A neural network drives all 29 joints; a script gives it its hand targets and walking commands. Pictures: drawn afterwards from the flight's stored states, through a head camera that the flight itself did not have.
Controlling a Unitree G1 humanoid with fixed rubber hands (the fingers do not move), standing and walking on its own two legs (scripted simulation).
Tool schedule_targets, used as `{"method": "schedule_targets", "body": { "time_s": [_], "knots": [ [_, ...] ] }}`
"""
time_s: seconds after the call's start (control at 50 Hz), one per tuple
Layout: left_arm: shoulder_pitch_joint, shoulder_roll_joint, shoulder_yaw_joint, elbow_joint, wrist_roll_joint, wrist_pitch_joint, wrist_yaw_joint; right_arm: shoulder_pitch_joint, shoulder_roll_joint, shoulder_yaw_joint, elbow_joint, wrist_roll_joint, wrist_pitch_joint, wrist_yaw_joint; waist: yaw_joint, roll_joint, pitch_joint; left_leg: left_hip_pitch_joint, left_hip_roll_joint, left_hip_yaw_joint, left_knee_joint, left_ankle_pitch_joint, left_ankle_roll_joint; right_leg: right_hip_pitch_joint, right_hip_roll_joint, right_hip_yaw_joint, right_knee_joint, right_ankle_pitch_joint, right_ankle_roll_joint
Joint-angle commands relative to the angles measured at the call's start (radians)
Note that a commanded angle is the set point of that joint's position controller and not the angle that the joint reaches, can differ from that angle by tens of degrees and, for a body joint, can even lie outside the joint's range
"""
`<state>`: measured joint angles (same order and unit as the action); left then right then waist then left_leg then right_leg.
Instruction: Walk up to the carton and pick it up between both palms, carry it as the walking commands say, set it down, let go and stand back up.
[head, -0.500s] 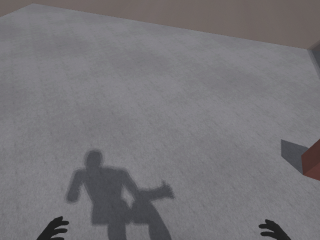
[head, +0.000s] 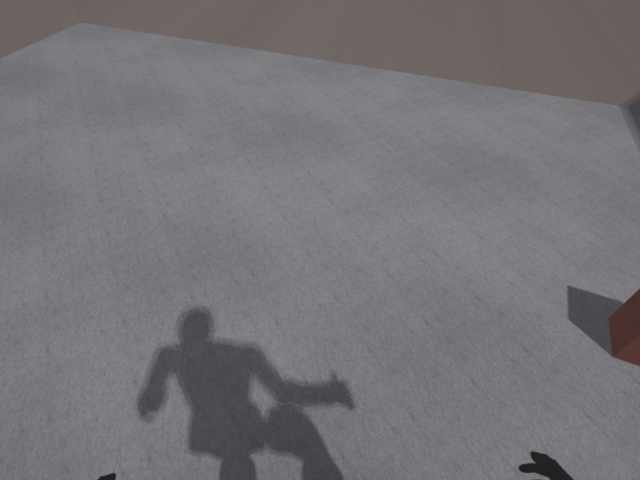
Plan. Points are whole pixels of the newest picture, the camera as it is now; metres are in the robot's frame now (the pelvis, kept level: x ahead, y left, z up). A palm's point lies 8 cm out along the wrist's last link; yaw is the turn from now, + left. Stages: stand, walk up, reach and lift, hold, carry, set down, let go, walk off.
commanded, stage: stand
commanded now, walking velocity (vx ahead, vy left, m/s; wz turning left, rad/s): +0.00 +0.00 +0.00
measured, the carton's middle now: out of the picture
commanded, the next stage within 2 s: walk up in 1.34 s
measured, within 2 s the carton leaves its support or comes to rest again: neither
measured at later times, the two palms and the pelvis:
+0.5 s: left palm out of the picture +0.10 +0.29 -0.10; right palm out of the picture +0.08 -0.33 -0.10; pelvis +0.00 -0.02 +0.01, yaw +0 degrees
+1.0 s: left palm out of the picture +0.10 +0.29 -0.10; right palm out of the picture +0.09 -0.33 -0.09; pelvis +0.01 -0.02 +0.01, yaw +0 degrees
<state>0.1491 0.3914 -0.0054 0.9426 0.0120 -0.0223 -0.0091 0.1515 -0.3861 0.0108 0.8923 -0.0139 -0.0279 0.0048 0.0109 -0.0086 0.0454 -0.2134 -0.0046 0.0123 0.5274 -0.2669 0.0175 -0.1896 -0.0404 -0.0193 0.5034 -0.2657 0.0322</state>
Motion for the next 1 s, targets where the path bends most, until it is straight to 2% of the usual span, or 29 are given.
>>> {"method": "schedule_targets", "body": {
  "time_s": [0.0,0.02,0.04,0.08,0.1,0.16,0.18,0.22,0.26,0.28,0.34,0.38,0.46,0.48,0.52,0.54,0.58,0.64,0.68,0.7,0.74,0.82,0.84,0.86,0.9,0.92,0.94,0.96,0.98],
  "knots": [
    [-0.1,0.197,0.038,-0.043,0.005,-0.015,0.009,-0.073,-0.179,-0.045,-0.028,0.004,-0.014,-0.006,-0.026,0.0,-0.043,0.016,0.109,-0.1,-0.126,0.106,0.029,-0.023,-0.08,0.068,-0.132,0.058,-0.073],
    [-0.088,0.173,0.035,-0.034,0.001,-0.019,0.009,-0.054,-0.176,-0.047,-0.012,-0.002,-0.011,-0.008,-0.016,-0.014,-0.043,0.022,0.107,-0.091,-0.143,0.093,0.026,-0.016,-0.085,0.087,-0.14,0.024,-0.075],
    [-0.092,0.174,0.034,-0.021,0.002,-0.019,0.009,-0.061,-0.185,-0.042,-0.006,-0.001,-0.009,-0.002,-0.017,0.062,-0.016,0.002,0.105,-0.11,-0.161,0.069,0.028,-0.006,-0.086,0.086,-0.142,0.043,-0.071],
    [-0.06,0.166,0.03,-0.018,-0.005,-0.026,0.005,-0.048,-0.207,-0.047,0.018,-0.002,-0.008,0.001,0.003,0.026,-0.035,0.018,0.116,-0.125,-0.17,0.07,0.024,0.003,-0.083,0.085,-0.16,0.032,-0.07],
    [-0.065,0.182,0.028,0.008,0.001,-0.023,0.003,-0.035,-0.184,-0.042,0.02,0.007,-0.01,0.001,-0.025,0.012,-0.044,0.029,0.12,-0.126,-0.186,0.07,0.026,0.002,-0.098,0.096,-0.168,0.037,-0.073],
    [-0.092,0.165,0.03,0.001,0.003,-0.021,0.004,-0.066,-0.179,-0.042,0.019,0.002,-0.016,-0.001,-0.024,0.001,-0.056,0.036,0.122,-0.115,-0.18,0.102,0.017,0.015,-0.087,0.081,-0.169,0.039,-0.069],
    [-0.087,0.178,0.033,0.013,-0.008,-0.021,0.0,-0.077,-0.205,-0.041,0.036,-0.001,-0.012,-0.002,-0.009,0.066,-0.05,0.028,0.117,-0.1,-0.175,0.113,0.018,0.01,-0.098,0.102,-0.179,0.058,-0.074],
    [-0.093,0.165,0.032,0.012,-0.002,-0.021,0.002,-0.098,-0.159,-0.026,0.041,-0.003,-0.017,-0.004,-0.003,0.018,-0.067,0.042,0.127,-0.106,-0.171,0.138,0.017,0.044,-0.093,0.081,-0.182,0.121,-0.06],
    [-0.1,0.177,0.033,0.027,0.0,-0.022,0.003,-0.072,-0.174,-0.029,0.064,0.006,-0.011,-0.006,-0.013,0.015,-0.084,0.039,0.119,-0.093,-0.196,0.097,0.021,0.071,-0.104,0.106,-0.204,0.093,-0.075],
    [-0.111,0.162,0.031,0.029,-0.006,-0.024,0.003,-0.057,-0.184,-0.032,0.064,-0.007,-0.013,-0.006,-0.007,-0.026,-0.064,0.029,0.125,-0.109,-0.21,0.11,0.018,0.057,-0.094,0.082,-0.188,0.095,-0.067],
    [-0.082,0.174,0.031,0.052,-0.002,-0.023,0.001,-0.06,-0.182,-0.032,0.07,0.003,-0.014,-0.006,-0.012,0.013,-0.071,0.061,0.12,-0.097,-0.198,0.134,0.012,0.051,-0.092,0.091,-0.203,0.088,-0.063],
    [-0.092,0.19,0.03,0.048,-0.01,-0.025,-0.001,-0.057,-0.182,-0.031,0.092,0.004,-0.013,-0.005,-0.003,-0.025,-0.056,0.064,0.13,-0.093,-0.193,0.147,0.012,0.059,-0.097,0.089,-0.202,0.138,-0.062],
    [-0.095,0.195,0.038,0.062,0.004,-0.02,0.009,-0.086,-0.184,-0.036,0.101,0.006,-0.007,-0.001,-0.026,0.016,-0.103,0.104,0.133,-0.095,-0.18,0.191,0.019,0.068,-0.1,0.084,-0.2,0.218,-0.065],
    [-0.12,0.178,0.04,0.059,-0.005,-0.016,0.012,-0.08,-0.177,-0.043,0.087,0.008,-0.005,-0.004,-0.025,-0.01,-0.067,0.074,0.127,-0.097,-0.192,0.198,0.005,0.065,-0.099,0.078,-0.208,0.2,-0.058],
    [-0.115,0.175,0.046,0.057,-0.008,-0.019,0.013,-0.068,-0.194,-0.042,0.107,0.002,-0.002,-0.003,-0.016,0.021,-0.065,0.061,0.129,-0.102,-0.203,0.175,0.014,0.08,-0.107,0.105,-0.22,0.183,-0.074],
    [-0.101,0.179,0.042,0.068,-0.012,-0.022,0.009,-0.053,-0.181,-0.044,0.115,-0.002,-0.002,-0.003,-0.018,-0.017,-0.062,0.072,0.127,-0.102,-0.217,0.188,0.014,0.066,-0.095,0.081,-0.216,0.138,-0.06],
    [-0.102,0.183,0.048,0.067,-0.004,-0.022,0.008,-0.052,-0.197,-0.043,0.119,-0.001,-0.004,-0.003,-0.01,0.019,-0.095,0.075,0.123,-0.087,-0.203,0.187,0.011,0.099,-0.104,0.098,-0.217,0.167,-0.068],
    [-0.118,0.185,0.054,0.066,0.001,-0.009,0.014,-0.071,-0.176,-0.041,0.117,-0.009,-0.001,-0.002,-0.014,-0.014,-0.065,0.058,0.122,-0.08,-0.207,0.154,0.011,0.072,-0.087,0.086,-0.222,0.144,-0.065],
    [-0.105,0.174,0.044,0.066,-0.005,-0.01,0.01,-0.102,-0.178,-0.041,0.117,-0.005,-0.004,-0.004,-0.017,0.03,-0.057,0.085,0.135,-0.086,-0.206,0.159,0.007,0.051,-0.091,0.093,-0.235,0.113,-0.068],
    [-0.106,0.192,0.049,0.061,0.0,-0.013,0.008,-0.085,-0.174,-0.037,0.13,-0.006,-0.001,-0.003,-0.006,0.004,-0.038,0.05,0.126,-0.095,-0.225,0.136,-0.001,0.048,-0.084,0.081,-0.233,0.103,-0.06],
    [-0.121,0.189,0.052,0.067,-0.007,-0.013,0.008,-0.075,-0.185,-0.041,0.126,-0.006,-0.001,-0.009,-0.02,-0.007,-0.05,0.056,0.129,-0.107,-0.233,0.137,0.012,0.061,-0.09,0.1,-0.236,0.121,-0.066],
    [-0.116,0.191,0.05,0.068,-0.002,-0.014,0.008,-0.069,-0.173,-0.034,0.137,0.006,-0.004,-0.006,-0.011,0.017,-0.06,0.063,0.128,-0.088,-0.232,0.195,0.001,0.083,-0.093,0.087,-0.224,0.149,-0.062],
    [-0.099,0.17,0.044,0.061,-0.002,-0.016,0.008,-0.086,-0.178,-0.04,0.126,-0.008,-0.009,-0.012,-0.004,0.067,-0.05,0.07,0.127,-0.083,-0.221,0.183,0.005,0.078,-0.092,0.088,-0.214,0.14,-0.066],
    [-0.092,0.19,0.043,0.067,-0.01,-0.016,0.006,-0.081,-0.194,-0.041,0.131,0.001,-0.007,-0.007,-0.009,0.011,-0.091,0.097,0.142,-0.097,-0.216,0.236,0.013,0.098,-0.102,0.087,-0.216,0.231,-0.068],
    [-0.099,0.182,0.038,0.072,-0.008,-0.012,0.006,-0.105,-0.185,-0.04,0.118,0.006,-0.002,-0.005,-0.015,0.045,-0.083,0.09,0.14,-0.094,-0.213,0.234,0.016,0.096,-0.099,0.092,-0.228,0.218,-0.075],
    [-0.094,0.195,0.043,0.073,0.001,-0.013,0.008,-0.089,-0.184,-0.042,0.121,0.008,-0.001,-0.009,-0.019,0.017,-0.072,0.095,0.14,-0.096,-0.223,0.229,0.007,0.085,-0.1,0.079,-0.223,0.222,-0.062],
    [-0.105,0.206,0.048,0.076,-0.002,-0.007,0.01,-0.093,-0.188,-0.034,0.134,0.009,0.001,-0.003,-0.014,0.033,-0.045,0.074,0.134,-0.086,-0.235,0.205,0.006,0.08,-0.096,0.095,-0.22,0.185,-0.06],
    [-0.113,0.2,0.051,0.076,-0.006,-0.011,0.013,-0.084,-0.169,-0.041,0.121,0.002,0.0,-0.009,-0.027,-0.012,-0.047,0.085,0.134,-0.092,-0.241,0.195,0.011,0.07,-0.096,0.088,-0.238,0.179,-0.055],
    [-0.1,0.178,0.038,0.071,-0.005,-0.011,0.01,-0.078,-0.194,-0.049,0.126,0.004,-0.002,-0.01,-0.014,-0.017,-0.077,0.109,0.135,-0.102,-0.225,0.203,0.011,0.069,-0.085,0.072,-0.24,0.194,-0.056]
  ]
}}
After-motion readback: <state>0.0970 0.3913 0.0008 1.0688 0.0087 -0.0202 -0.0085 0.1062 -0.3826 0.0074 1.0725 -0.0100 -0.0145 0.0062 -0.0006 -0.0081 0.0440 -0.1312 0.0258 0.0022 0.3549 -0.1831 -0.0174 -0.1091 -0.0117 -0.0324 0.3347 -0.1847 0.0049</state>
